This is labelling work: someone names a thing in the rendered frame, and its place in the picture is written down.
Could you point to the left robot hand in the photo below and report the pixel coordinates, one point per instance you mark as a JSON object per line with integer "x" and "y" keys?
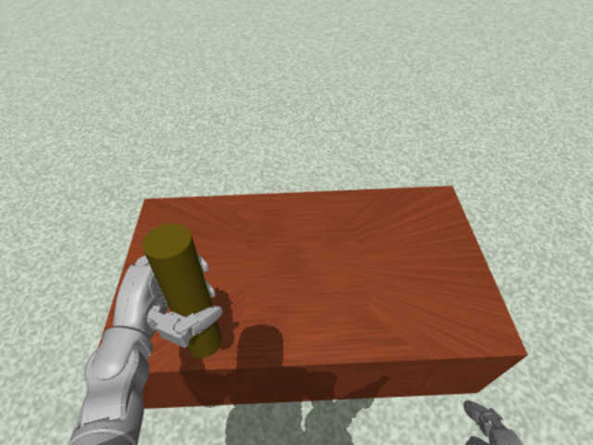
{"x": 141, "y": 304}

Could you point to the right robot hand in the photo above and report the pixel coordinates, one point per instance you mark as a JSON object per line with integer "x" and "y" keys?
{"x": 491, "y": 424}

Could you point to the left robot arm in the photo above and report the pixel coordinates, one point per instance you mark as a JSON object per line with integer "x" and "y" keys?
{"x": 115, "y": 376}

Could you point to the can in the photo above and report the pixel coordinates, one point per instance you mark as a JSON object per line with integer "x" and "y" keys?
{"x": 171, "y": 253}

